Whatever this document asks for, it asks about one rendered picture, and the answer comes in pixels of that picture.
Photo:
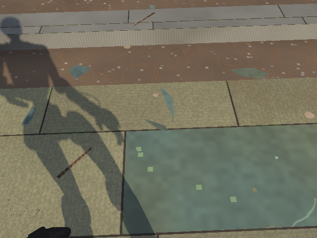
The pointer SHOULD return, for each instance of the robot left hand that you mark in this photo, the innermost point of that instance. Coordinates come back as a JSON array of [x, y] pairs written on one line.
[[53, 232]]

